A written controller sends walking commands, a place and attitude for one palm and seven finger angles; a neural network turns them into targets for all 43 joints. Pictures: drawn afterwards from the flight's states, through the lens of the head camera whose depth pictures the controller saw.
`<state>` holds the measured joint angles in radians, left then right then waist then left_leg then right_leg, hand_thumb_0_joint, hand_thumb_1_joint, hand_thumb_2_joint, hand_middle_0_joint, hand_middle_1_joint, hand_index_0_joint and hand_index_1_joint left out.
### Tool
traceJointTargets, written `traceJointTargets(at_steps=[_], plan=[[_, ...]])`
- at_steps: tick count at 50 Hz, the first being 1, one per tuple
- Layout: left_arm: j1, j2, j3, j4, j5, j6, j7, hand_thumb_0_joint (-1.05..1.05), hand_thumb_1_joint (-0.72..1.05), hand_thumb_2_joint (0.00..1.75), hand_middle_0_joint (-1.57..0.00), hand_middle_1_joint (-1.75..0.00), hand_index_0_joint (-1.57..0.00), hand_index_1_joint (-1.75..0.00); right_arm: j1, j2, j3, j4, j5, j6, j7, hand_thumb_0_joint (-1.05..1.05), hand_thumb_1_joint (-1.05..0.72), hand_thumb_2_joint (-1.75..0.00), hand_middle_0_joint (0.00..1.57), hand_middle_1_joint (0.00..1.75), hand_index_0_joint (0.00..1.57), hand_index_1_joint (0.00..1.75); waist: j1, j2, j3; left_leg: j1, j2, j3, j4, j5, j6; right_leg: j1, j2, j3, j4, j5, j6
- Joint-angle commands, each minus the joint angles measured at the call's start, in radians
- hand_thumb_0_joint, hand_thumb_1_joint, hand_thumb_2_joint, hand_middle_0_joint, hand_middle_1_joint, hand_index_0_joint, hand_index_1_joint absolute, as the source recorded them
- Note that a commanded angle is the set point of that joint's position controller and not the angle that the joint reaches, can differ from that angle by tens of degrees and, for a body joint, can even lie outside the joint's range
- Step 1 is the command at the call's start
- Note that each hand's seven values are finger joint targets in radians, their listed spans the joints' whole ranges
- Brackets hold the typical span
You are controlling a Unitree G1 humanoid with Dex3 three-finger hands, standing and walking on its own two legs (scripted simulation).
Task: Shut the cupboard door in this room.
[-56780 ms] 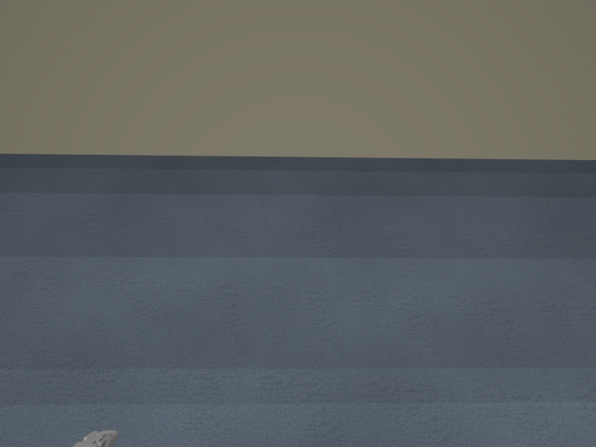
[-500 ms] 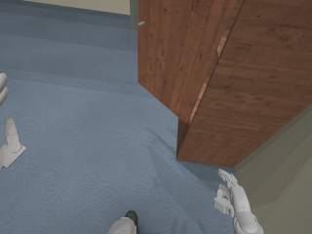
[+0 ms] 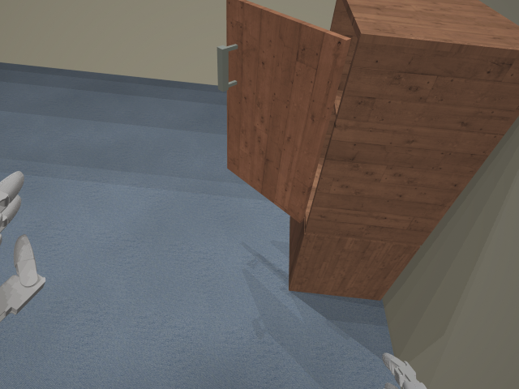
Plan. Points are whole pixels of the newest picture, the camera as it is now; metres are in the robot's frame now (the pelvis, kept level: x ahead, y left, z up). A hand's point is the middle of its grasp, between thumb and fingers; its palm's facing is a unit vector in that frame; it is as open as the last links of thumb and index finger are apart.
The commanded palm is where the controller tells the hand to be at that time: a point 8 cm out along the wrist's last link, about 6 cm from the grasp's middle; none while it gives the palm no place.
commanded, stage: stop stepping back and stand still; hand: left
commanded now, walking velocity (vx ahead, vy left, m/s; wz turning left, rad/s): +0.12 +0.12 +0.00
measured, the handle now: (228, 67) +0.93 +0.10 +0.09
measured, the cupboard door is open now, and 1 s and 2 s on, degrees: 50 50 50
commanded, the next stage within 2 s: let the arm hang, fingers relaxed in 0.36 s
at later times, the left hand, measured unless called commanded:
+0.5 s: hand (13, 290) +0.20 +0.29 +0.14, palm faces +0.37 -0.80 -0.47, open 7.4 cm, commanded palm none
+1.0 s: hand out of the picture -0.08 +0.21 -0.18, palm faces +0.04 -0.98 -0.20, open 7.3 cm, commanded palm none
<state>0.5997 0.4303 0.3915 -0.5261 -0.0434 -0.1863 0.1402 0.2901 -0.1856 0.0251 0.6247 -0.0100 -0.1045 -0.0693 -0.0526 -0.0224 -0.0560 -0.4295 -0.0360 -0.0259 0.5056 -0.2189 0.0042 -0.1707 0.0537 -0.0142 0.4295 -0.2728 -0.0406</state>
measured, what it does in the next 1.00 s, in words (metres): steps on the spot: left foot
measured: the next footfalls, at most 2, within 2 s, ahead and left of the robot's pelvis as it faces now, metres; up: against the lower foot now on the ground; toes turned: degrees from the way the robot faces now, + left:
left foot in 0.14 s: +0.09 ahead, +0.12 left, +0.00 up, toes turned +0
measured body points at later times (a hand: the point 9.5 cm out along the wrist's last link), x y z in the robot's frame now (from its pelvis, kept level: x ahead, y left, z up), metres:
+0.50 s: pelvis +0.00 +0.02 +0.00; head -0.01 +0.03 +0.45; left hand +0.18 +0.33 +0.16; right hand +0.17 -0.19 -0.08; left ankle +0.05 +0.12 -0.74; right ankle -0.03 -0.10 -0.74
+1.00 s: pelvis -0.01 +0.02 +0.00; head +0.00 +0.03 +0.45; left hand -0.08 +0.26 -0.16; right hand -0.02 -0.25 -0.14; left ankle +0.05 +0.12 -0.74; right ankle -0.03 -0.10 -0.74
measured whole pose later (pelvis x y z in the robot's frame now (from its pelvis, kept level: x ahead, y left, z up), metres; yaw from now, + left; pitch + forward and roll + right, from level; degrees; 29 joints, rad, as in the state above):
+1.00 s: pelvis -0.01 +0.02 +0.00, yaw +2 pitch -1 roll -1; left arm 0.38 0.23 0.01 1.14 0.02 0.03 0.01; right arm 0.32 -0.23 0.01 1.09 -0.01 0.03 -0.03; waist 0.01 -0.02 0.05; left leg -0.29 -0.01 -0.04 0.46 -0.14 0.02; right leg -0.14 0.03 -0.02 0.42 -0.27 -0.02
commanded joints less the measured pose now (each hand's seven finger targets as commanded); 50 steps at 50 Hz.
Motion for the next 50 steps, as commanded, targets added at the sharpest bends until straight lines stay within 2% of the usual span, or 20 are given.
traceJointTargets(at_steps=[1, 3, 6, 7, 8, 10, 12, 16, 19, 22, 23, 24, 25, 27, 30, 33, 35, 40, 44, 50], plan=[[-0.088, 0.182, 0.177, -0.136, -0.014, -0.06, 0.05, 0.0, 0.9, 0.9, -0.2, -0.3, -0.2, -0.3, -0.108, -0.151, -0.076, -0.125, -0.001, -0.007, -0.002, 0.0, -0.9, -0.9, 0.2, 0.3, 0.2, 0.3, 0.024, -0.066, 0.033, 0.026, 0.054, -0.06, 0.366, -0.102, -0.019, -0.259, -0.372, 0.377, -0.258, -0.385, -0.164], [-0.183, 0.151, 0.123, -0.059, 0.0, -0.063, 0.052, 0.0, 0.9, 0.9, -0.2, -0.3, -0.2, -0.3, -0.124, -0.136, -0.058, -0.115, 0.002, -0.015, -0.008, 0.0, -0.9, -0.9, 0.2, 0.3, 0.2, 0.3, 0.015, -0.054, 0.111, 0.061, 0.098, -0.056, 0.193, -0.092, 0.004, -0.269, -0.315, 0.266, -0.192, -0.286, -0.099], [-0.281, 0.13, 0.071, -0.039, 0.015, -0.073, 0.043, 0.0, 0.9, 0.9, -0.2, -0.3, -0.2, -0.3, -0.145, -0.155, -0.067, -0.116, 0.017, -0.043, -0.026, 0.0, -0.9, -0.9, 0.2, 0.3, 0.2, 0.3, 0.027, 0.063, 0.126, 0.192, 0.089, -0.046, -0.035, -0.101, 0.029, -0.269, -0.161, 0.137, -0.09, -0.219, -0.017], [-0.272, 0.14, 0.081, -0.052, 0.017, -0.076, 0.044, 0.0, 0.9, 0.9, -0.2, -0.3, -0.2, -0.3, -0.153, -0.163, -0.064, -0.125, 0.018, -0.051, -0.028, 0.0, -0.9, -0.9, 0.2, 0.3, 0.2, 0.3, 0.039, 0.082, 0.117, 0.187, 0.111, -0.075, -0.072, -0.06, 0.039, -0.229, -0.112, 0.115, -0.054, -0.128, 0.002], [-0.23, 0.134, 0.08, -0.039, 0.01, -0.082, 0.037, 0.0, 0.9, 0.9, -0.2, -0.3, -0.2, -0.3, -0.152, -0.154, -0.061, -0.128, 0.024, -0.055, -0.027, 0.0, -0.9, -0.9, 0.2, 0.3, 0.2, 0.3, 0.04, 0.09, 0.092, 0.18, 0.134, -0.108, -0.113, -0.149, 0.039, -0.207, -0.094, 0.089, -0.045, -0.149, 0.016], [-0.248, 0.121, 0.079, -0.089, 0.01, -0.079, 0.031, 0.0, 0.9, 0.9, -0.2, -0.3, -0.2, -0.3, -0.152, -0.148, -0.043, -0.128, 0.018, -0.057, -0.026, 0.0, -0.9, -0.9, 0.2, 0.3, 0.2, 0.3, 0.036, 0.173, 0.084, 0.058, 0.189, -0.265, -0.32, -0.373, 0.05, -0.083, -0.022, 0.014, 0.103, -0.092, 0.052], [-0.276, 0.136, 0.098, -0.136, 0.022, -0.091, 0.033, 0.0, 0.9, 0.9, -0.2, -0.3, -0.2, -0.3, -0.161, -0.141, -0.043, -0.13, 0.008, -0.073, -0.03, 0.0, -0.9, -0.9, 0.2, 0.3, 0.2, 0.3, 0.046, 0.184, 0.06, 0.038, 0.223, -0.301, -0.366, -0.418, 0.07, -0.035, -0.024, 0.025, 0.14, -0.043, 0.058], [-0.172, 0.157, 0.137, -0.155, 0.025, -0.092, 0.037, 0.0, 0.9, 0.9, -0.2, -0.3, -0.2, -0.3, -0.144, -0.138, -0.043, -0.136, -0.001, -0.088, -0.017, 0.0, -0.9, -0.9, 0.2, 0.3, 0.2, 0.3, 0.053, 0.183, -0.039, 0.069, 0.167, -0.168, -0.281, -0.25, 0.043, 0.068, -0.042, 0.028, 0.018, 0.021, 0.041], [-0.095, 0.145, 0.144, -0.118, 0.008, -0.086, 0.035, 0.0, 0.9, 0.9, -0.2, -0.3, -0.2, -0.3, -0.149, -0.131, -0.045, -0.143, 0.006, -0.074, -0.007, 0.0, -0.9, -0.9, 0.2, 0.3, 0.2, 0.3, 0.051, 0.091, -0.077, 0.109, 0.114, -0.072, -0.154, -0.057, 0.02, 0.071, -0.075, 0.07, -0.05, 0.091, 0.025], [-0.07, 0.133, 0.136, -0.087, -0.007, -0.076, 0.031, 0.0, 0.9, 0.9, -0.2, -0.3, -0.2, -0.3, -0.147, -0.127, -0.044, -0.139, 0.009, -0.056, -0.005, 0.0, -0.9, -0.9, 0.2, 0.3, 0.2, 0.3, 0.044, 0.077, -0.078, 0.175, 0.104, -0.045, -0.084, 0.105, 0.006, 0.011, -0.102, 0.102, -0.072, 0.169, 0.012], [-0.135, -0.028, -0.299, 0.636, 0.08, 0.085, -0.114, 0.0, 0.9, 0.9, -0.2, -0.3, -0.2, -0.3, -0.221, -0.297, -0.092, 0.072, 0.02, -0.099, 0.074, 0.0, -0.9, -0.9, 0.2, 0.3, 0.2, 0.3, 0.026, 0.078, 0.007, 0.132, 0.117, -0.049, 0.106, 0.414, 0.008, -0.102, -0.173, 0.045, 0.073, 0.417, -0.001], [-0.164, -0.03, -0.275, 0.647, 0.069, 0.166, -0.127, 0.0, 0.9, 0.9, -0.2, -0.3, -0.2, -0.3, -0.146, -0.268, -0.105, 0.079, 0.018, -0.04, 0.073, 0.0, -0.9, -0.9, 0.2, 0.3, 0.2, 0.3, 0.03, 0.076, -0.062, 0.222, 0.126, -0.039, 0.095, 0.42, -0.009, -0.13, -0.168, 0.099, 0.064, 0.376, -0.01], [-0.205, -0.041, -0.291, 0.664, 0.071, 0.179, -0.13, 0.0, 0.9, 0.9, -0.2, -0.3, -0.2, -0.3, -0.12, -0.267, -0.101, 0.08, 0.009, -0.021, 0.069, 0.0, -0.9, -0.9, 0.2, 0.3, 0.2, 0.3, 0.033, 0.051, -0.059, 0.213, 0.134, -0.054, 0.09, 0.403, 0.004, -0.157, -0.145, 0.072, 0.083, 0.251, -0.012], [-0.26, -0.023, -0.301, 0.761, 0.073, 0.18, -0.134, 0.0, 0.9, 0.9, -0.2, -0.3, -0.2, -0.3, -0.125, -0.282, -0.087, 0.08, 0.002, 0.014, 0.064, 0.0, -0.9, -0.9, 0.2, 0.3, 0.2, 0.3, 0.044, -0.074, -0.037, 0.177, 0.157, -0.113, 0.057, 0.409, 0.044, -0.144, -0.112, 0.053, 0.106, 0.133, -0.004], [-0.324, 0.01, -0.31, 0.951, 0.075, 0.179, -0.136, 0.0, 0.9, 0.9, -0.2, -0.3, -0.2, -0.3, -0.159, -0.293, -0.074, 0.103, -0.01, 0.05, 0.065, 0.0, -0.9, -0.9, 0.2, 0.3, 0.2, 0.3, 0.049, -0.132, 0.004, 0.126, 0.136, -0.145, 0.003, 0.26, 0.057, -0.105, -0.124, 0.092, 0.059, 0.039, -0.014], [-0.363, 0.006, -0.335, 1.134, 0.07, 0.186, -0.131, 0.0, 0.9, 0.9, -0.2, -0.3, -0.2, -0.3, -0.15, -0.254, -0.059, 0.154, -0.018, 0.083, 0.066, 0.0, -0.9, -0.9, 0.2, 0.3, 0.2, 0.3, 0.039, -0.058, 0.031, 0.159, 0.096, -0.121, -0.019, 0.126, 0.036, -0.134, -0.159, 0.148, -0.018, -0.036, -0.038], [-0.37, -0.006, -0.349, 1.237, 0.068, 0.191, -0.129, 0.0, 0.9, 0.9, -0.2, -0.3, -0.2, -0.3, -0.135, -0.23, -0.049, 0.195, -0.019, 0.097, 0.064, 0.0, -0.9, -0.9, 0.2, 0.3, 0.2, 0.3, 0.034, 0.037, 0.059, 0.172, 0.089, -0.122, -0.057, 0.051, 0.031, -0.148, -0.153, 0.155, -0.051, -0.102, -0.037], [-0.301, -0.046, -0.349, 1.442, 0.059, 0.187, -0.129, 0.0, 0.9, 0.9, -0.2, -0.3, -0.2, -0.3, -0.089, -0.2, -0.047, 0.293, -0.015, 0.1, 0.046, 0.0, -0.9, -0.9, 0.2, 0.3, 0.2, 0.3, 0.049, 0.199, 0.047, 0.167, 0.103, -0.132, -0.131, -0.031, 0.029, -0.062, -0.135, 0.138, -0.085, -0.086, -0.029], [-0.267, -0.063, -0.354, 1.543, 0.055, 0.183, -0.129, 0.0, 0.9, 0.9, -0.2, -0.3, -0.2, -0.3, -0.035, -0.199, -0.051, 0.356, -0.007, 0.099, 0.036, 0.0, -0.9, -0.9, 0.2, 0.3, 0.2, 0.3, 0.048, 0.157, 0.046, 0.193, 0.118, -0.136, -0.144, -0.023, 0.033, -0.038, -0.134, 0.12, -0.109, -0.051, -0.03], [-0.246, -0.086, -0.363, 1.622, 0.055, 0.183, -0.123, 0.0, 0.9, 0.9, -0.2, -0.3, -0.2, -0.3, 0.018, -0.183, -0.058, 0.411, -0.003, 0.107, 0.03, 0.0, -0.9, -0.9, 0.2, 0.3, 0.2, 0.3, 0.041, 0.04, 0.118, 0.203, 0.119, -0.124, -0.154, -0.049, 0.036, -0.084, -0.135, 0.112, -0.146, -0.103, -0.027]])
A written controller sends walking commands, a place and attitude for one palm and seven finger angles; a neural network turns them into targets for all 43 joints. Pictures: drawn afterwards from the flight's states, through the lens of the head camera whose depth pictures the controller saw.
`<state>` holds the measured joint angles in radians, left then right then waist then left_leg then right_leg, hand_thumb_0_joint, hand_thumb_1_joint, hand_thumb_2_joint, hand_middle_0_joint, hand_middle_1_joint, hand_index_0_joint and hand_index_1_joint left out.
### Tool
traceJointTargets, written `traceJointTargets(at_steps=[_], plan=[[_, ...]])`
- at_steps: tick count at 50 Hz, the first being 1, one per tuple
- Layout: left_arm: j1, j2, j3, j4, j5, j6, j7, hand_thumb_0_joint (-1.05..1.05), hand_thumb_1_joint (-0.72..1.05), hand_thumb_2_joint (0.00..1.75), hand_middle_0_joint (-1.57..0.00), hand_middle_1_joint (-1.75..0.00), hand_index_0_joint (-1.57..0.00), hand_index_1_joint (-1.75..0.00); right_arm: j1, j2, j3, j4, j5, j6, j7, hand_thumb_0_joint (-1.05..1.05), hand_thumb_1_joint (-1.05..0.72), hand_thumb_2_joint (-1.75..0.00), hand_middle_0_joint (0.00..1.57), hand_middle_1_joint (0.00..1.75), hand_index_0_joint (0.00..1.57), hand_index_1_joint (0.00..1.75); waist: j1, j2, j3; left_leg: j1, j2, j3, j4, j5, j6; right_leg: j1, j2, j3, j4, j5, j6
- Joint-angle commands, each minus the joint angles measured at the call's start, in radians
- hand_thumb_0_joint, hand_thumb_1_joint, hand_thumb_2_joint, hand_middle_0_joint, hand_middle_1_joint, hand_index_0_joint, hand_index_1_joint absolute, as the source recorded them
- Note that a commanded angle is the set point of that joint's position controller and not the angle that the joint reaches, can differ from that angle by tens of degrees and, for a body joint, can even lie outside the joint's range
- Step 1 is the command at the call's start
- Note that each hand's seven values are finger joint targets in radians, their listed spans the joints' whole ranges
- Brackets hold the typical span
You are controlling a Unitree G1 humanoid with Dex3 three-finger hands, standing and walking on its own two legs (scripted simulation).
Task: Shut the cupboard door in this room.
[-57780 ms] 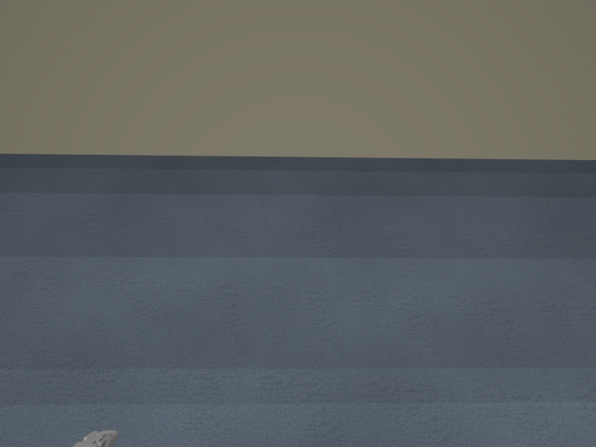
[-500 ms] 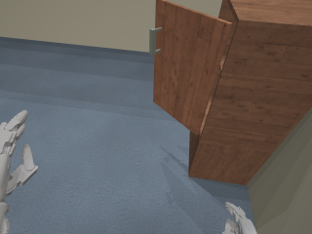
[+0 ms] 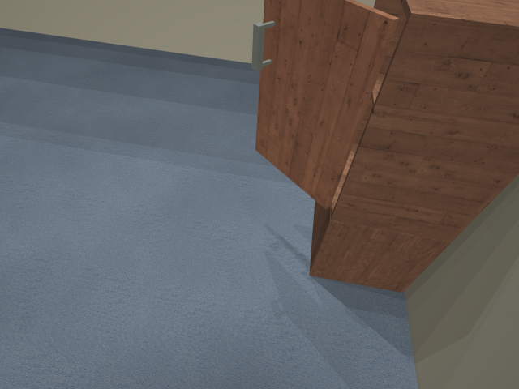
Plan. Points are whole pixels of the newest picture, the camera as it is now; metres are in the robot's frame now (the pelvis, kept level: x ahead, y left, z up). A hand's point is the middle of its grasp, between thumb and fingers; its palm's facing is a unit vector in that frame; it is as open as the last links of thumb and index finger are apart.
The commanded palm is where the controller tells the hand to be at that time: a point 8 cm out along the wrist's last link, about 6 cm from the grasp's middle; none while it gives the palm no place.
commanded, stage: let the arm hang, fingers relaxed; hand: left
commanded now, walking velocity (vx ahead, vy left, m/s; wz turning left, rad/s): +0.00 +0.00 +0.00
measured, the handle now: (263, 45) +0.94 +0.05 +0.09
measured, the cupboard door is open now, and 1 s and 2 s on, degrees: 50 50 50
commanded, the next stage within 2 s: look to check the result in 0.56 s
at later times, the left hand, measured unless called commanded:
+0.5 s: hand out of the picture +0.05 +0.17 -0.17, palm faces -0.01 -0.98 -0.19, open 7.4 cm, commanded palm none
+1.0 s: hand out of the picture +0.02 +0.20 -0.17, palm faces -0.01 -0.97 -0.25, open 7.4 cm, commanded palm none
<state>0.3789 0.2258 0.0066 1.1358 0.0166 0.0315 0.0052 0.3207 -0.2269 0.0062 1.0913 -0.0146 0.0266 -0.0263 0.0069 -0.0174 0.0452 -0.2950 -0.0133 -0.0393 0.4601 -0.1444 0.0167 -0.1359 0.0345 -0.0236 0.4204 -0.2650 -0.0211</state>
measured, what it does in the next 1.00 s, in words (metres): stands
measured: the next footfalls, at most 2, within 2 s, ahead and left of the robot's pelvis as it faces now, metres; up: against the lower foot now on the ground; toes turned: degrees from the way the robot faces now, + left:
right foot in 1.98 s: +0.09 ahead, -0.15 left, +0.00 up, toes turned +22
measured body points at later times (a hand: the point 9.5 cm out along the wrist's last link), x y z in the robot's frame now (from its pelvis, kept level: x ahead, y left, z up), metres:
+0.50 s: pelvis +0.02 +0.00 +0.00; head +0.01 +0.00 +0.45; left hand +0.05 +0.23 -0.16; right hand +0.04 -0.24 -0.15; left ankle +0.06 +0.10 -0.74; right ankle -0.02 -0.11 -0.74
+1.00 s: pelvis +0.02 +0.00 +0.00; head +0.03 +0.00 +0.45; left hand +0.02 +0.25 -0.15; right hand +0.04 -0.26 -0.15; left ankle +0.06 +0.10 -0.74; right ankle -0.02 -0.11 -0.74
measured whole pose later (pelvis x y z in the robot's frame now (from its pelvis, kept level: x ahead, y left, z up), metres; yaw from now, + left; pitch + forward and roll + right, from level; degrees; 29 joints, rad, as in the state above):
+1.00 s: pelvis +0.02 +0.00 +0.00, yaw -1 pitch -2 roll +0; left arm 0.27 0.23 0.01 1.14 0.01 0.00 0.02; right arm 0.23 -0.22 0.00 1.13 -0.01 0.00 -0.03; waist 0.00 0.00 0.04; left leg -0.21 -0.01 -0.01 0.39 -0.15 0.01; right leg -0.06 0.03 0.00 0.36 -0.27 -0.02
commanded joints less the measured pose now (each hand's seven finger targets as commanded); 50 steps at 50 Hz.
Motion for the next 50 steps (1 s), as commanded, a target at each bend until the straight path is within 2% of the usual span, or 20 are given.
traceJointTargets(at_steps=[1, 5, 7, 10, 13, 15, 16, 17, 19, 22, 29, 33, 35, 41, 50], plan=[[-0.02, 0.121, 0.023, -0.036, -0.005, -0.036, 0.013, 0.0, 0.9, 0.9, -0.2, -0.3, -0.2, -0.3, -0.009, -0.143, -0.04, -0.052, 0.002, -0.024, -0.012, 0.0, -0.9, -0.9, 0.2, 0.3, 0.2, 0.3, -0.015, 0.028, 0.019, 0.068, 0.093, -0.106, -0.102, -0.109, 0.025, -0.116, -0.116, 0.122, -0.14, -0.112, -0.049], [-0.018, 0.107, 0.02, -0.024, -0.005, -0.034, 0.018, 0.0, 0.9, 0.9, -0.2, -0.3, -0.2, -0.3, 0.0, -0.124, -0.039, -0.031, -0.001, -0.021, -0.011, 0.0, -0.9, -0.9, 0.2, 0.3, 0.2, 0.3, -0.018, -0.011, 0.05, 0.071, 0.095, -0.101, -0.113, -0.119, 0.024, -0.145, -0.116, 0.12, -0.14, -0.132, -0.045], [-0.014, 0.106, 0.02, -0.022, -0.004, -0.035, 0.019, 0.0, 0.9, 0.9, -0.2, -0.3, -0.2, -0.3, -0.001, -0.111, -0.037, -0.027, 0.001, -0.024, -0.01, 0.0, -0.9, -0.9, 0.2, 0.3, 0.2, 0.3, -0.015, 0.007, 0.035, 0.072, 0.098, -0.096, -0.116, -0.084, 0.025, -0.125, -0.115, 0.116, -0.127, -0.094, -0.041], [-0.021, 0.098, 0.019, -0.025, -0.005, -0.036, 0.022, 0.0, 0.9, 0.9, -0.2, -0.3, -0.2, -0.3, -0.009, -0.102, -0.034, -0.021, 0.0, -0.026, -0.009, 0.0, -0.9, -0.9, 0.2, 0.3, 0.2, 0.3, -0.012, -0.022, 0.052, 0.07, 0.098, -0.092, -0.119, -0.057, 0.023, -0.124, -0.116, 0.112, -0.124, -0.073, -0.036], [-0.026, 0.093, 0.02, -0.03, -0.004, -0.038, 0.024, 0.0, 0.9, 0.9, -0.2, -0.3, -0.2, -0.3, -0.017, -0.093, -0.031, -0.019, -0.001, -0.03, -0.008, 0.0, -0.9, -0.9, 0.2, 0.3, 0.2, 0.3, -0.01, 0.009, 0.027, 0.085, 0.099, -0.091, -0.116, 0.0, 0.023, -0.101, -0.116, 0.111, -0.11, -0.016, -0.032], [-0.035, 0.09, 0.02, -0.034, -0.004, -0.037, 0.025, 0.0, 0.9, 0.9, -0.2, -0.3, -0.2, -0.3, -0.025, -0.085, -0.028, -0.015, 0.0, -0.031, -0.008, 0.0, -0.9, -0.9, 0.2, 0.3, 0.2, 0.3, -0.008, 0.02, 0.036, 0.078, 0.101, -0.091, -0.123, 0.009, 0.022, -0.093, -0.116, 0.107, -0.107, 0.001, -0.027], [-0.032, 0.097, 0.021, -0.037, -0.004, -0.039, 0.026, 0.0, 0.9, 0.9, -0.2, -0.3, -0.2, -0.3, -0.023, -0.086, -0.028, -0.019, 0.001, -0.032, -0.008, 0.0, -0.9, -0.9, 0.2, 0.3, 0.2, 0.3, -0.005, 0.014, 0.021, 0.081, 0.101, -0.084, -0.111, 0.044, 0.022, -0.077, -0.118, 0.106, -0.108, 0.029, -0.027], [-0.042, 0.087, 0.02, -0.037, -0.004, -0.039, 0.027, 0.0, 0.9, 0.9, -0.2, -0.3, -0.2, -0.3, -0.029, -0.076, -0.027, -0.016, 0.0, -0.032, -0.007, 0.0, -0.9, -0.9, 0.2, 0.3, 0.2, 0.3, -0.008, 0.013, 0.038, 0.076, 0.099, -0.083, -0.114, 0.042, 0.018, -0.083, -0.121, 0.106, -0.109, 0.029, -0.026], [-0.047, 0.083, 0.019, -0.04, -0.005, -0.041, 0.027, 0.0, 0.9, 0.9, -0.2, -0.3, -0.2, -0.3, -0.032, -0.076, -0.027, -0.016, -0.001, -0.032, -0.008, 0.0, -0.9, -0.9, 0.2, 0.3, 0.2, 0.3, -0.01, 0.008, 0.03, 0.092, 0.097, -0.079, -0.11, 0.052, 0.016, -0.086, -0.121, 0.11, -0.113, 0.035, -0.025], [-0.056, 0.085, 0.021, -0.046, -0.004, -0.043, 0.028, 0.0, 0.9, 0.9, -0.2, -0.3, -0.2, -0.3, -0.034, -0.071, -0.026, -0.015, -0.001, -0.035, -0.008, 0.0, -0.9, -0.9, 0.2, 0.3, 0.2, 0.3, -0.009, 0.027, 0.015, 0.093, 0.098, -0.075, -0.107, 0.084, 0.014, -0.062, -0.125, 0.11, -0.113, 0.071, -0.024], [-0.064, 0.085, 0.024, -0.044, -0.006, -0.043, 0.027, 0.0, 0.9, 0.9, -0.2, -0.3, -0.2, -0.3, -0.046, -0.081, -0.026, -0.014, -0.001, -0.035, -0.011, 0.0, -0.9, -0.9, 0.2, 0.3, 0.2, 0.3, -0.009, 0.047, 0.022, 0.106, 0.098, -0.076, -0.11, 0.077, 0.012, -0.056, -0.124, 0.109, -0.128, 0.065, -0.025], [-0.066, 0.092, 0.025, -0.042, -0.007, -0.046, 0.026, 0.0, 0.9, 0.9, -0.2, -0.3, -0.2, -0.3, -0.046, -0.093, -0.028, -0.014, 0.0, -0.036, -0.012, 0.0, -0.9, -0.9, 0.2, 0.3, 0.2, 0.3, -0.01, 0.033, -0.003, 0.126, 0.101, -0.076, -0.106, 0.1, 0.013, -0.04, -0.125, 0.107, -0.128, 0.087, -0.026], [-0.067, 0.095, 0.025, -0.037, -0.007, -0.045, 0.026, 0.0, 0.9, 0.9, -0.2, -0.3, -0.2, -0.3, -0.05, -0.099, -0.029, -0.012, 0.0, -0.035, -0.013, 0.0, -0.9, -0.9, 0.2, 0.3, 0.2, 0.3, -0.012, 0.03, 0.013, 0.13, 0.102, -0.074, -0.108, 0.092, 0.014, -0.051, -0.123, 0.11, -0.135, 0.081, -0.027], [-0.068, 0.119, 0.027, -0.034, -0.006, -0.048, 0.025, 0.0, 0.9, 0.9, -0.2, -0.3, -0.2, -0.3, -0.058, -0.124, -0.034, -0.014, 0.004, -0.035, -0.013, 0.0, -0.9, -0.9, 0.2, 0.3, 0.2, 0.3, -0.011, 0.015, -0.004, 0.147, 0.107, -0.069, -0.104, 0.108, 0.016, -0.033, -0.125, 0.108, -0.141, 0.103, -0.028], [-0.092, 0.143, 0.026, -0.03, -0.006, -0.047, 0.023, 0.0, 0.9, 0.9, -0.2, -0.3, -0.2, -0.3, -0.093, -0.155, -0.035, -0.012, 0.003, -0.035, -0.012, 0.0, -0.9, -0.9, 0.2, 0.3, 0.2, 0.3, -0.014, 0.027, 0.016, 0.157, 0.11, -0.076, -0.126, 0.077, 0.016, -0.044, -0.125, 0.117, -0.151, 0.077, -0.027]])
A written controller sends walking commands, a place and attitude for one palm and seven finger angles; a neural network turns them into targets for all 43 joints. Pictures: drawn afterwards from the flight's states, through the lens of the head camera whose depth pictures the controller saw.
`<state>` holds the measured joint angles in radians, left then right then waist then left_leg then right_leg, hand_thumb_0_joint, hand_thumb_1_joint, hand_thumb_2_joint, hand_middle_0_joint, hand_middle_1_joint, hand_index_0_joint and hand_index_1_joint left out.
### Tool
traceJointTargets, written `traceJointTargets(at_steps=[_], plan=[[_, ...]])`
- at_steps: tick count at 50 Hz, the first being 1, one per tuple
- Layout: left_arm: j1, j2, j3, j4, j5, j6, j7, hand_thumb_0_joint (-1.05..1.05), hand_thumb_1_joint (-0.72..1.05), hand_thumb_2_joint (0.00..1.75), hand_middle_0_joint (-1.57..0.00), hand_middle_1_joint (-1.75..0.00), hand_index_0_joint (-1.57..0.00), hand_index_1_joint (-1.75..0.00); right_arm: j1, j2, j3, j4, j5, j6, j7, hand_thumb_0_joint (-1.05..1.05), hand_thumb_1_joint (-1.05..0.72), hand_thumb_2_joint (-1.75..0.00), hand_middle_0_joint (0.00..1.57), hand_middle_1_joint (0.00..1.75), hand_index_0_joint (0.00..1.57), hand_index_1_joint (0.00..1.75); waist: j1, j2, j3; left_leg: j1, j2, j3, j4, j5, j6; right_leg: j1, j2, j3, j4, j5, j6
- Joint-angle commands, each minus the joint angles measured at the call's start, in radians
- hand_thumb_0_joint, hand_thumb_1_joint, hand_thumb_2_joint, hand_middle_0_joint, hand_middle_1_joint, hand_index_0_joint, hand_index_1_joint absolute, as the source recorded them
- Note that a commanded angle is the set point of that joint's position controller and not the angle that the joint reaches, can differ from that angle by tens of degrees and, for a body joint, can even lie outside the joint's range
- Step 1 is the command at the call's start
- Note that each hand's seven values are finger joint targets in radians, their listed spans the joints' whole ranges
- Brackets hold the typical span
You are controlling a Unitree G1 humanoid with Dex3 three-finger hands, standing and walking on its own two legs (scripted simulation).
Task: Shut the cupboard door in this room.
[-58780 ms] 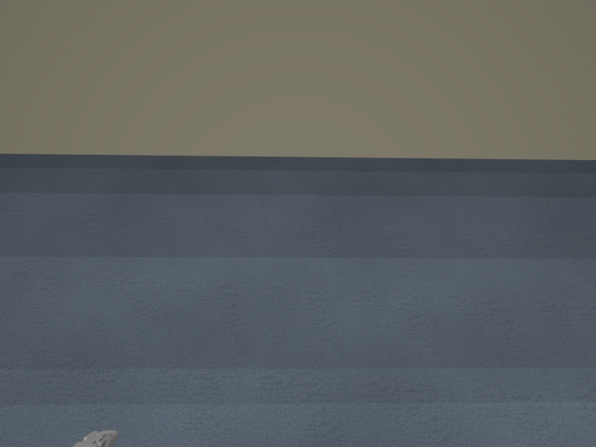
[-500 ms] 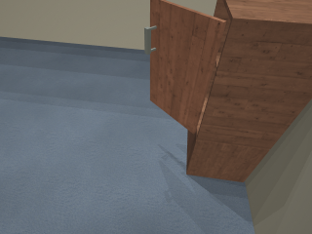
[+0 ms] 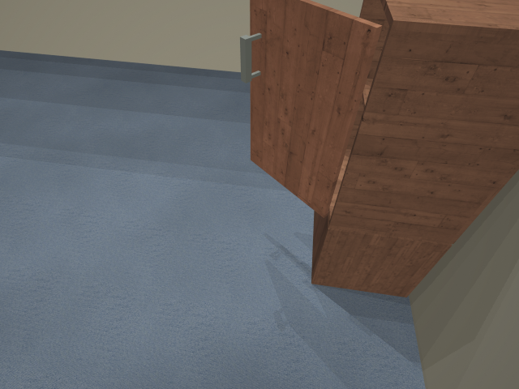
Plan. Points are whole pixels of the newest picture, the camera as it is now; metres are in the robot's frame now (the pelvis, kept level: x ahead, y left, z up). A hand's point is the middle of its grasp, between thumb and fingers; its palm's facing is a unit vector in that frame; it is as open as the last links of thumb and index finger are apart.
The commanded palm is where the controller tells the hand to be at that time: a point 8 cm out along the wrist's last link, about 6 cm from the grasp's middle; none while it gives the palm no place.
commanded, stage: look to check the result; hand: left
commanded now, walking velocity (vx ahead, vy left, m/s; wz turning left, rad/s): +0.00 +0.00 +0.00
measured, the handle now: (251, 57) +0.92 +0.08 +0.08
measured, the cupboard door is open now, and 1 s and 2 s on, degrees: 50 50 50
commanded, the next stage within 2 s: walk to a spot facing it in 0.14 s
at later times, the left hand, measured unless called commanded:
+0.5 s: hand out of the picture +0.04 +0.21 -0.18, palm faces +0.09 -0.96 -0.26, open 7.4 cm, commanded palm none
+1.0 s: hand out of the picture +0.00 +0.20 -0.17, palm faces +0.38 -0.87 -0.31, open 7.4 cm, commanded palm none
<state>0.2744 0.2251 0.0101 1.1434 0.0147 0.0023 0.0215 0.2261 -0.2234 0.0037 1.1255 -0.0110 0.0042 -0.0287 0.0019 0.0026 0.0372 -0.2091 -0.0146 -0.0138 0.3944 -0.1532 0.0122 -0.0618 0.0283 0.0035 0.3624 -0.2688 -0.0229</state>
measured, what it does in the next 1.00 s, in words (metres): steps on the spot, turning left: right foot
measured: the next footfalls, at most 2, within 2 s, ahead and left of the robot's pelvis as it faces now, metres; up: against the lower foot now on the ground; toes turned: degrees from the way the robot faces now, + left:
right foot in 0.98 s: +0.07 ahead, -0.14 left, +0.00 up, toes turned +23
left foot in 1.30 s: -0.07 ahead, +0.09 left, +0.00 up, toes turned +40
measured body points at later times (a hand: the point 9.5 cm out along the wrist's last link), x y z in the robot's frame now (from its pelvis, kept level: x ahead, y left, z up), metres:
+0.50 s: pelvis +0.00 +0.00 -0.01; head +0.02 +0.00 +0.44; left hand +0.03 +0.26 -0.16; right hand +0.05 -0.26 -0.16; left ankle +0.04 +0.11 -0.74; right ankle -0.04 -0.11 -0.74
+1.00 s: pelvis -0.01 -0.04 -0.01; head +0.03 -0.03 +0.43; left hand -0.02 +0.25 -0.14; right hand +0.13 -0.26 -0.16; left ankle +0.03 +0.11 -0.74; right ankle +0.03 -0.16 -0.75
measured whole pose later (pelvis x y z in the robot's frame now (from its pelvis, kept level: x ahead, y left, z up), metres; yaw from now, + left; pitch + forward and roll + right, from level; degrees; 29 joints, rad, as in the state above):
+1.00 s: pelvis -0.01 -0.04 -0.01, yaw +23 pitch +2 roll +0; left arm 0.19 0.24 0.07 0.86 0.03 0.03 0.02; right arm 0.24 -0.23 -0.08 0.94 -0.03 0.07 0.00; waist -0.02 0.01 0.05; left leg -0.47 -0.10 -0.17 0.61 -0.25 -0.02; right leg -0.28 -0.01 0.01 0.53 -0.34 0.00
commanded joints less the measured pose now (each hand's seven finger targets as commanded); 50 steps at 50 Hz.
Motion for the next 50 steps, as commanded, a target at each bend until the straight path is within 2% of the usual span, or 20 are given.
traceJointTargets(at_steps=[1, 13, 17, 19, 23, 25, 27, 28, 29, 30, 31, 32, 34, 36, 43, 46, 47, 48, 49, 50], plan=[[0.011, 0.151, 0.024, -0.039, -0.003, -0.019, 0.006, 0.0, 0.9, 0.9, -0.2, -0.3, -0.2, -0.3, 0.001, -0.161, -0.033, -0.049, 0.001, -0.012, -0.009, 0.0, -0.9, -0.9, 0.2, 0.3, 0.2, 0.3, -0.007, 0.006, 0.02, 0.068, 0.113, -0.098, -0.058, 0.096, 0.021, -0.112, -0.119, 0.09, -0.096, 0.091, -0.027], [-0.04, 0.19, 0.029, -0.052, -0.004, -0.024, 0.003, 0.0, 0.9, 0.9, -0.2, -0.3, -0.2, -0.3, -0.047, -0.197, -0.035, -0.057, -0.001, -0.018, -0.005, 0.0, -0.9, -0.9, 0.2, 0.3, 0.2, 0.3, -0.006, 0.002, 0.001, 0.08, 0.116, -0.101, -0.065, 0.13, 0.016, -0.086, -0.129, 0.094, -0.102, 0.144, -0.024], [-0.005, 0.132, 0.026, -0.059, -0.006, -0.002, 0.012, 0.0, 0.9, 0.9, -0.2, -0.3, -0.2, -0.3, -0.015, -0.114, -0.022, -0.066, -0.003, 0.002, 0.002, 0.0, -0.9, -0.9, 0.2, 0.3, 0.2, 0.3, 0.0, 0.004, 0.002, 0.008, 0.102, -0.112, -0.016, 0.166, 0.006, -0.064, -0.148, 0.047, -0.024, 0.16, -0.008], [0.003, 0.147, 0.038, -0.076, -0.004, 0.006, 0.014, 0.0, 0.9, 0.9, -0.2, -0.3, -0.2, -0.3, -0.018, -0.126, -0.03, -0.083, -0.006, 0.011, 0.004, 0.0, -0.9, -0.9, 0.2, 0.3, 0.2, 0.3, 0.006, 0.006, 0.013, -0.054, 0.091, -0.125, 0.023, 0.156, 0.007, -0.061, -0.163, 0.04, 0.012, 0.16, -0.021], [0.005, 0.183, 0.068, -0.133, 0.003, 0.011, 0.02, 0.0, 0.9, 0.9, -0.2, -0.3, -0.2, -0.3, -0.009, -0.113, -0.049, -0.132, -0.007, 0.024, 0.009, 0.0, -0.9, -0.9, 0.2, 0.3, 0.2, 0.3, 0.011, -0.095, -0.017, -0.148, 0.037, -0.067, 0.222, 0.116, -0.008, -0.029, -0.284, 0.073, 0.037, 0.256, -0.093], [-0.027, 0.185, 0.075, -0.168, 0.007, 0.009, 0.023, 0.0, 0.9, 0.9, -0.2, -0.3, -0.2, -0.3, -0.014, -0.102, -0.061, -0.158, -0.011, 0.036, 0.014, 0.0, -0.9, -0.9, 0.2, 0.3, 0.2, 0.3, 0.001, -0.165, 0.019, -0.196, 0.031, -0.006, 0.407, -0.208, -0.028, -0.066, -0.377, 0.093, 0.025, 0.386, -0.162], [-0.072, 0.19, 0.083, -0.197, 0.016, 0.011, 0.027, 0.0, 0.9, 0.9, -0.2, -0.3, -0.2, -0.3, -0.001, -0.089, -0.067, -0.176, -0.006, 0.037, 0.024, 0.0, -0.9, -0.9, 0.2, 0.3, 0.2, 0.3, -0.022, -0.142, 0.062, -0.189, 0.078, 0.003, 0.372, -0.294, -0.029, -0.095, -0.402, 0.035, 0.088, 0.481, -0.16], [-0.075, 0.192, 0.084, -0.205, 0.013, 0.01, 0.024, 0.0, 0.9, 0.9, -0.2, -0.3, -0.2, -0.3, 0.026, -0.085, -0.066, -0.176, -0.007, 0.036, 0.029, 0.0, -0.9, -0.9, 0.2, 0.3, 0.2, 0.3, -0.035, -0.104, 0.051, -0.134, 0.078, 0.017, 0.259, -0.188, -0.027, -0.102, -0.371, -0.021, 0.172, 0.499, -0.119], [-0.055, 0.183, 0.083, -0.214, 0.007, 0.013, 0.019, 0.0, 0.9, 0.9, -0.2, -0.3, -0.2, -0.3, 0.081, -0.108, -0.067, -0.171, -0.013, 0.03, 0.03, 0.0, -0.9, -0.9, 0.2, 0.3, 0.2, 0.3, -0.051, 0.021, 0.0, -0.015, 0.097, -0.035, 0.13, 0.117, 0.004, -0.164, -0.294, -0.094, 0.332, 0.413, -0.043], [-0.009, 0.131, 0.077, -0.235, -0.005, 0.018, 0.016, 0.0, 0.9, 0.9, -0.2, -0.3, -0.2, -0.3, 0.12, -0.175, -0.079, -0.178, -0.027, 0.022, 0.025, 0.0, -0.9, -0.9, 0.2, 0.3, 0.2, 0.3, -0.049, 0.276, -0.03, 0.05, 0.263, -0.339, 0.038, 0.478, 0.115, -0.303, -0.139, -0.162, 0.539, 0.058, 0.049], [-0.051, 0.123, 0.064, -0.261, -0.001, 0.023, 0.02, 0.0, 0.9, 0.9, -0.2, -0.3, -0.2, -0.3, 0.156, -0.201, -0.086, -0.169, -0.024, 0.025, 0.017, 0.0, -0.9, -0.9, 0.2, 0.3, 0.2, 0.3, -0.063, 0.287, -0.041, 0.031, 0.348, -0.492, -0.082, 0.432, 0.196, -0.338, -0.068, -0.078, 0.689, -0.391, 0.048], [-0.096, 0.12, 0.072, -0.275, 0.003, 0.035, 0.021, 0.0, 0.9, 0.9, -0.2, -0.3, -0.2, -0.3, 0.162, -0.221, -0.091, -0.169, -0.027, 0.026, 0.01, 0.0, -0.9, -0.9, 0.2, 0.3, 0.2, 0.3, -0.073, 0.198, -0.048, -0.003, 0.354, -0.539, -0.124, 0.19, 0.191, -0.383, -0.079, 0.006, 0.767, -0.365, 0.041], [-0.111, 0.115, 0.08, -0.28, 0.008, 0.032, 0.011, 0.0, 0.9, 0.9, -0.2, -0.3, -0.2, -0.3, 0.084, -0.195, -0.087, -0.197, -0.027, 0.023, 0.003, 0.0, -0.9, -0.9, 0.2, 0.3, 0.2, 0.3, -0.04, 0.107, -0.004, -0.075, 0.299, -0.485, -0.158, -0.114, 0.159, -0.429, -0.099, 0.043, 0.781, -0.213, 0.049], [-0.1, 0.1, 0.078, -0.282, 0.009, 0.024, 0.002, 0.0, 0.9, 0.9, -0.2, -0.3, -0.2, -0.3, 0.052, -0.184, -0.087, -0.213, -0.025, 0.017, 0.002, 0.0, -0.9, -0.9, 0.2, 0.3, 0.2, 0.3, -0.026, 0.071, -0.03, -0.071, 0.256, -0.424, -0.147, -0.112, 0.152, -0.418, -0.092, 0.032, 0.709, -0.163, 0.059], [-0.06, 0.077, 0.076, -0.312, 0.008, 0.026, 0.002, 0.0, 0.9, 0.9, -0.2, -0.3, -0.2, -0.3, 0.038, -0.198, -0.112, -0.235, -0.027, 0.033, 0.011, 0.0, -0.9, -0.9, 0.2, 0.3, 0.2, 0.3, -0.031, 0.159, -0.091, -0.055, 0.184, -0.421, -0.121, -0.118, 0.135, -0.32, -0.021, -0.013, 0.441, -0.18, 0.068], [0.049, 0.107, 0.085, -0.294, 0.007, 0.025, 0.005, 0.0, 0.9, 0.9, -0.2, -0.3, -0.2, -0.3, -0.017, -0.193, -0.122, -0.265, -0.023, 0.045, 0.016, 0.0, -0.9, -0.9, 0.2, 0.3, 0.2, 0.3, 0.019, 0.181, -0.1, -0.165, 0.115, -0.404, -0.089, -0.166, 0.091, -0.125, 0.012, -0.033, 0.207, -0.108, 0.059], [0.097, 0.124, 0.095, -0.282, 0.007, 0.021, 0.008, 0.0, 0.9, 0.9, -0.2, -0.3, -0.2, -0.3, -0.04, -0.165, -0.123, -0.28, -0.017, 0.051, 0.018, 0.0, -0.9, -0.9, 0.2, 0.3, 0.2, 0.3, 0.041, 0.134, -0.088, -0.277, 0.065, -0.362, -0.049, -0.243, 0.049, -0.004, -0.018, -0.022, 0.062, -0.073, 0.044], [0.111, 0.197, 0.111, -0.291, 0.022, 0.015, 0.015, 0.0, 0.9, 0.9, -0.2, -0.3, -0.2, -0.3, -0.032, -0.11, -0.12, -0.293, -0.009, 0.059, 0.024, 0.0, -0.9, -0.9, 0.2, 0.3, 0.2, 0.3, 0.048, -0.059, -0.054, -0.435, -0.049, -0.238, 0.174, -0.366, -0.022, 0.049, -0.219, 0.208, -0.116, -0.265, -0.03], [0.029, 0.269, 0.115, -0.323, 0.033, 0.017, 0.02, 0.0, 0.9, 0.9, -0.2, -0.3, -0.2, -0.3, -0.033, -0.073, -0.122, -0.31, -0.012, 0.055, 0.029, 0.0, -0.9, -0.9, 0.2, 0.3, 0.2, 0.3, 0.042, -0.267, 0.003, -0.473, -0.134, -0.064, 0.569, -0.385, -0.069, -0.126, -0.505, 0.489, -0.26, -0.399, -0.15], [-0.106, 0.249, 0.106, -0.357, 0.02, 0.019, 0.025, 0.0, 0.9, 0.9, -0.2, -0.3, -0.2, -0.3, -0.007, -0.112, -0.129, -0.307, -0.023, 0.061, 0.036, 0.0, -0.9, -0.9, 0.2, 0.3, 0.2, 0.3, -0.028, -0.172, 0.026, -0.398, -0.049, -0.1, 0.777, -0.363, -0.046, -0.306, -0.514, 0.405, -0.225, -0.325, -0.16]])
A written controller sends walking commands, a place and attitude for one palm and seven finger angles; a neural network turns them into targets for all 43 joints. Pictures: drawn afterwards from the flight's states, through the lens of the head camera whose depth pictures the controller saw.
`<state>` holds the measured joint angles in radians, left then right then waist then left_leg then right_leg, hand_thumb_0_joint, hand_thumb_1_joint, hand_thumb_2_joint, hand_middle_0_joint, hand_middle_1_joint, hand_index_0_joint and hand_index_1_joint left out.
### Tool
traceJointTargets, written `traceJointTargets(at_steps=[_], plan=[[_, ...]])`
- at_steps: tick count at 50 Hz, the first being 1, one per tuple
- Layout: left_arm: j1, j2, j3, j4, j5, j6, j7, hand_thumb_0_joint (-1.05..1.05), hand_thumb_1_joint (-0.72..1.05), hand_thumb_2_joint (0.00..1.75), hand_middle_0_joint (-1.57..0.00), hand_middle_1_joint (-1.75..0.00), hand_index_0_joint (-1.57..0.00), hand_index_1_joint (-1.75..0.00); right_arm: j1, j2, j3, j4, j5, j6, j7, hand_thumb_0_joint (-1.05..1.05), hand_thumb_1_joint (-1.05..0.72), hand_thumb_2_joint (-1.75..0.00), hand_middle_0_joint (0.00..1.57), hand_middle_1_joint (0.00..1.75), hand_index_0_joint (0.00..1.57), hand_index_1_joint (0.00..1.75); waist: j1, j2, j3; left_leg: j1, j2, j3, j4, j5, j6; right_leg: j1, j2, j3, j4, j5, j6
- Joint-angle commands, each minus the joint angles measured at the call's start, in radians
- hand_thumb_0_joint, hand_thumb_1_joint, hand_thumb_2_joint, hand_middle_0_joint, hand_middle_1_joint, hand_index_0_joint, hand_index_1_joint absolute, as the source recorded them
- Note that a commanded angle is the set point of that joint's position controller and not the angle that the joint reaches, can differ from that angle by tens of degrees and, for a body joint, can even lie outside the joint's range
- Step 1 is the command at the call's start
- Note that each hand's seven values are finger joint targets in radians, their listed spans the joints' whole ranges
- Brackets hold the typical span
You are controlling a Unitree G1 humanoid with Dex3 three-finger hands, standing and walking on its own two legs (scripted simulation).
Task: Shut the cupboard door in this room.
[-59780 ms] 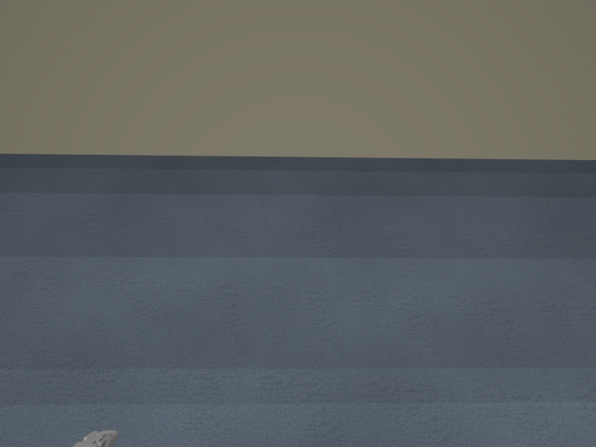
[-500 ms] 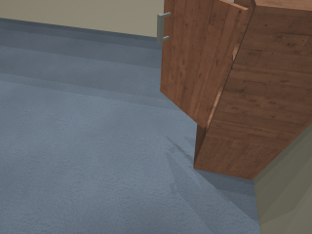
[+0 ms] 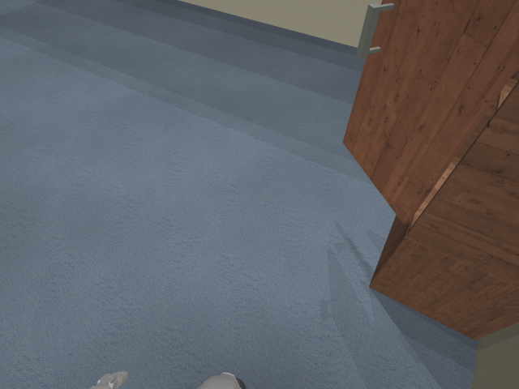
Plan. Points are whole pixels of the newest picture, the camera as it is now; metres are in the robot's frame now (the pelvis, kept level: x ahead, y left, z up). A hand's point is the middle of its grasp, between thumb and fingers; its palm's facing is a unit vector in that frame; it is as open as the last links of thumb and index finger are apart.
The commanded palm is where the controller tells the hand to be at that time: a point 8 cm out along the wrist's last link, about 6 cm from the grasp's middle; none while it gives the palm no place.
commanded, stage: walk to a spot facing it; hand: left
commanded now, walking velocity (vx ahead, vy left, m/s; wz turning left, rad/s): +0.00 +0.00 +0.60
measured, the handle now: (375, 30) +0.90 -0.25 +0.10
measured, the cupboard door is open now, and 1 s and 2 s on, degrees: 50 50 50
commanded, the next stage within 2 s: turn to face it in 1.92 s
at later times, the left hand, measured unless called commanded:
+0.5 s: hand out of the picture +0.00 +0.22 -0.16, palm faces +0.35 -0.90 -0.27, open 7.4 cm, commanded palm none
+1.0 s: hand out of the picture -0.03 +0.11 -0.16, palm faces +0.71 -0.68 -0.17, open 7.4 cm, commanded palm none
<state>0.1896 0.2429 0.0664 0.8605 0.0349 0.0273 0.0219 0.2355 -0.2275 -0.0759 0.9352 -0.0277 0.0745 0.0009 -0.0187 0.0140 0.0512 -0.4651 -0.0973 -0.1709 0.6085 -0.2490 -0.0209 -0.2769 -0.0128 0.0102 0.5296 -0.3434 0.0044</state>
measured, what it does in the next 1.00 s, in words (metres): walks ahead, turning left: left foot, then right foot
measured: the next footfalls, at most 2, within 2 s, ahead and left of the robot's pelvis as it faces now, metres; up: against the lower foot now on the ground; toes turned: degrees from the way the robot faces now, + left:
left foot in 0.30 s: +0.00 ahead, +0.14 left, +0.00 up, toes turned +17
right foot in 0.58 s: +0.14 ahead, -0.10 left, +0.00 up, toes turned +18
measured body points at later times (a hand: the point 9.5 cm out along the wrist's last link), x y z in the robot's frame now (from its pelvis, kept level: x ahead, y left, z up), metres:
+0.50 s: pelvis +0.01 -0.01 +0.00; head +0.05 +0.00 +0.45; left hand -0.02 +0.26 -0.14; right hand +0.17 -0.22 -0.14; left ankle -0.04 +0.12 -0.73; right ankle +0.05 -0.12 -0.69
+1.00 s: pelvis +0.13 +0.03 +0.01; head +0.16 +0.07 +0.45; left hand -0.07 +0.15 -0.14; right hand +0.38 -0.06 -0.13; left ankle +0.13 +0.18 -0.70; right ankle +0.10 -0.11 -0.73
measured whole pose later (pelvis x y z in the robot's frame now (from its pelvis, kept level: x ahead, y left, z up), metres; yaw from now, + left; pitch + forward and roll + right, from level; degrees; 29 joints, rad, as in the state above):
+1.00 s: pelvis +0.13 +0.03 +0.01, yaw +41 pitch +0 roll +1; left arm 0.43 0.15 0.04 1.02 0.04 -0.06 0.00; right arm 0.08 -0.20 -0.04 0.91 -0.03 0.03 0.06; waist 0.05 -0.03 0.12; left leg -0.50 0.04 0.13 0.72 -0.28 0.05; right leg 0.02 -0.14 -0.39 0.41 -0.40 0.04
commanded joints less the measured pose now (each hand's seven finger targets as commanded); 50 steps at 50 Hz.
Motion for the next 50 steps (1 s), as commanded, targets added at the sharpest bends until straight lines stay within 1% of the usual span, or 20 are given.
traceJointTargets(at_steps=[1, 4, 8, 11, 13, 14, 15, 16, 21, 26, 27, 28, 29, 30, 31, 33, 36, 40, 46, 50], plan=[[-0.072, 0.181, 0.047, -0.09, 0.001, -0.015, 0.03, 0.0, 0.9, 0.9, -0.2, -0.3, -0.2, -0.3, 0.02, -0.087, -0.052, -0.108, -0.005, -0.003, 0.008, 0.0, -0.9, -0.9, 0.2, 0.3, 0.2, 0.3, -0.04, -0.184, 0.001, -0.119, 0.052, 0.061, 0.655, -0.244, -0.007, -0.125, -0.414, 0.359, -0.359, -0.207, -0.178], [-0.046, 0.139, 0.029, -0.067, 0.003, -0.035, 0.019, 0.0, 0.9, 0.9, -0.2, -0.3, -0.2, -0.3, -0.002, -0.068, -0.027, -0.103, 0.006, -0.018, 0.029, 0.0, -0.9, -0.9, 0.2, 0.3, 0.2, 0.3, -0.032, -0.197, 0.007, -0.092, 0.095, 0.155, 0.52, -0.175, -0.029, 0.024, -0.283, 0.046, -0.187, 0.295, -0.136], [0.108, 0.196, 0.045, -0.022, 0.003, -0.033, 0.017, 0.0, 0.9, 0.9, -0.2, -0.3, -0.2, -0.3, -0.106, -0.045, -0.001, -0.132, 0.013, -0.026, 0.03, 0.0, -0.9, -0.9, 0.2, 0.3, 0.2, 0.3, 0.051, -0.207, -0.042, -0.026, 0.086, 0.24, 0.248, -0.226, -0.031, 0.204, -0.313, -0.014, -0.077, 0.662, -0.13], [0.119, 0.205, 0.051, -0.015, 0.002, -0.029, 0.015, 0.0, 0.9, 0.9, -0.2, -0.3, -0.2, -0.3, -0.098, -0.057, 0.002, -0.133, 0.018, -0.032, 0.027, 0.0, -0.9, -0.9, 0.2, 0.3, 0.2, 0.3, 0.046, -0.236, -0.067, 0.057, 0.089, 0.259, 0.089, -0.185, -0.015, 0.22, -0.329, -0.033, -0.021, 0.7, -0.112], [0.105, 0.201, 0.051, -0.022, -0.008, -0.022, 0.011, 0.0, 0.9, 0.9, -0.2, -0.3, -0.2, -0.3, -0.034, -0.091, -0.003, -0.115, 0.013, -0.04, 0.025, 0.0, -0.9, -0.9, 0.2, 0.3, 0.2, 0.3, 0.007, -0.18, -0.1, 0.237, 0.088, 0.251, -0.122, -0.003, -0.004, 0.138, -0.305, -0.095, 0.089, 0.611, -0.049], [0.121, 0.165, 0.045, -0.036, -0.016, -0.017, 0.006, 0.0, 0.9, 0.9, -0.2, -0.3, -0.2, -0.3, 0.015, -0.161, -0.017, -0.102, 0.004, -0.049, 0.022, 0.0, -0.9, -0.9, 0.2, 0.3, 0.2, 0.3, -0.016, -0.006, -0.16, 0.418, 0.203, 0.116, -0.199, 0.201, 0.041, -0.011, -0.245, -0.157, 0.237, 0.378, 0.009], [0.106, 0.091, 0.025, -0.076, -0.02, -0.017, -0.003, 0.0, 0.9, 0.9, -0.2, -0.3, -0.2, -0.3, 0.07, -0.273, -0.045, -0.096, -0.005, -0.051, 0.014, 0.0, -0.9, -0.9, 0.2, 0.3, 0.2, 0.3, -0.047, 0.305, -0.179, 0.558, 0.465, -0.223, -0.208, 0.52, 0.183, -0.285, -0.11, -0.181, 0.44, -0.275, 0.071], [0.012, 0.095, 0.013, -0.126, -0.004, -0.01, -0.001, 0.0, 0.9, 0.9, -0.2, -0.3, -0.2, -0.3, 0.147, -0.295, -0.046, -0.074, -0.006, -0.043, 0.009, 0.0, -0.9, -0.9, 0.2, 0.3, 0.2, 0.3, -0.093, 0.207, -0.147, 0.51, 0.525, -0.26, -0.237, 0.334, 0.254, -0.34, -0.099, -0.096, 0.549, -0.346, 0.05], [-0.051, 0.089, 0.027, -0.096, -0.01, -0.024, -0.036, 0.0, 0.9, 0.9, -0.2, -0.3, -0.2, -0.3, 0.025, -0.209, -0.02, -0.098, -0.01, -0.074, -0.015, 0.0, -0.9, -0.9, 0.2, 0.3, 0.2, 0.3, -0.034, 0.179, -0.054, 0.351, 0.332, -0.151, -0.294, -0.051, 0.189, -0.337, -0.089, -0.037, 0.481, -0.115, 0.053], [0.103, 0.089, 0.032, -0.049, -0.006, -0.034, -0.052, 0.0, 0.9, 0.9, -0.2, -0.3, -0.2, -0.3, -0.065, -0.211, -0.025, -0.116, -0.009, -0.065, -0.007, 0.0, -0.9, -0.9, 0.2, 0.3, 0.2, 0.3, 0.05, 0.113, -0.018, 0.049, 0.248, -0.12, -0.258, -0.355, 0.149, 0.061, 0.009, -0.132, 0.109, -0.012, 0.054], [0.209, 0.111, 0.044, -0.019, -0.002, -0.042, -0.049, 0.0, 0.9, 0.9, -0.2, -0.3, -0.2, -0.3, -0.101, -0.188, -0.023, -0.129, -0.003, -0.064, -0.006, 0.0, -0.9, -0.9, 0.2, 0.3, 0.2, 0.3, 0.104, 0.034, -0.032, -0.113, 0.184, -0.075, -0.141, -0.419, 0.122, 0.255, -0.007, -0.102, -0.001, -0.022, 0.051], [0.32, 0.183, 0.063, 0.001, 0.013, -0.055, -0.034, 0.0, 0.9, 0.9, -0.2, -0.3, -0.2, -0.3, -0.109, -0.109, -0.007, -0.152, 0.01, -0.069, -0.001, 0.0, -0.9, -0.9, 0.2, 0.3, 0.2, 0.3, 0.16, -0.232, -0.052, -0.306, 0.05, 0.064, 0.165, -0.428, 0.064, 0.407, -0.217, 0.159, -0.218, -0.294, 0.0], [0.326, 0.246, 0.062, -0.009, 0.007, -0.052, -0.02, 0.0, 0.9, 0.9, -0.2, -0.3, -0.2, -0.3, -0.137, -0.066, 0.001, -0.18, 0.008, -0.075, 0.004, 0.0, -0.9, -0.9, 0.2, 0.3, 0.2, 0.3, 0.167, -0.404, -0.02, -0.37, 0.017, 0.125, 0.479, -0.418, 0.035, 0.32, -0.459, 0.519, -0.411, -0.502, -0.098], [0.264, 0.232, 0.06, -0.028, 0.0, -0.061, -0.011, 0.0, 0.9, 0.9, -0.2, -0.3, -0.2, -0.3, -0.125, -0.113, -0.013, -0.18, -0.006, -0.071, 0.012, 0.0, -0.9, -0.9, 0.2, 0.3, 0.2, 0.3, 0.11, -0.329, 0.025, -0.356, 0.089, 0.059, 0.645, -0.318, 0.037, 0.179, -0.497, 0.605, -0.453, -0.607, -0.14], [0.18, 0.189, 0.056, -0.038, 0.001, -0.065, -0.002, 0.0, 0.9, 0.9, -0.2, -0.3, -0.2, -0.3, -0.108, -0.1, -0.021, -0.157, -0.007, -0.067, 0.018, 0.0, -0.9, -0.9, 0.2, 0.3, 0.2, 0.3, 0.058, -0.222, 0.049, -0.343, 0.13, 0.052, 0.715, -0.23, 0.034, 0.103, -0.498, 0.555, -0.454, -0.618, -0.143], [0.074, 0.116, 0.035, -0.044, 0.0, -0.084, -0.008, 0.0, 0.9, 0.9, -0.2, -0.3, -0.2, -0.3, -0.077, -0.068, -0.016, -0.111, -0.01, -0.055, 0.038, 0.0, -0.9, -0.9, 0.2, 0.3, 0.2, 0.3, -0.002, -0.134, 0.074, -0.251, 0.174, 0.1, 0.694, -0.049, 0.011, 0.01, -0.381, 0.183, -0.402, -0.289, -0.088], [0.14, 0.077, 0.03, 0.001, -0.002, -0.103, -0.006, 0.0, 0.9, 0.9, -0.2, -0.3, -0.2, -0.3, -0.06, -0.025, -0.006, -0.087, -0.001, -0.053, 0.051, 0.0, -0.9, -0.9, 0.2, 0.3, 0.2, 0.3, 0.011, -0.164, 0.025, -0.228, 0.173, 0.172, 0.572, 0.014, 0.001, 0.145, -0.312, -0.066, -0.355, 0.081, -0.073], [0.257, 0.071, 0.027, 0.062, -0.002, -0.111, -0.005, 0.0, 0.9, 0.9, -0.2, -0.3, -0.2, -0.3, -0.146, 0.008, 0.012, -0.108, -0.002, -0.062, 0.057, 0.0, -0.9, -0.9, 0.2, 0.3, 0.2, 0.3, 0.056, -0.138, 0.006, -0.276, 0.169, 0.229, 0.395, 0.005, 0.011, 0.331, -0.332, -0.158, -0.305, 0.391, -0.085], [0.3, 0.085, 0.02, 0.108, 0.0, -0.108, -0.004, 0.0, 0.9, 0.9, -0.2, -0.3, -0.2, -0.3, -0.247, 0.004, 0.024, -0.137, -0.001, -0.077, 0.067, 0.0, -0.9, -0.9, 0.2, 0.3, 0.2, 0.3, 0.073, -0.158, 0.041, -0.182, 0.166, 0.284, 0.128, -0.019, 0.055, 0.377, -0.38, -0.216, -0.255, 0.532, -0.089], [0.249, 0.128, 0.024, 0.106, -0.012, -0.101, -0.009, 0.0, 0.9, 0.9, -0.2, -0.3, -0.2, -0.3, -0.057, -0.042, 0.012, -0.089, -0.009, -0.091, 0.048, 0.0, -0.9, -0.9, 0.2, 0.3, 0.2, 0.3, -0.036, -0.125, -0.053, 0.224, 0.056, 0.374, -0.008, -0.027, 0.11, 0.242, -0.341, -0.324, 0.027, 0.735, -0.061]])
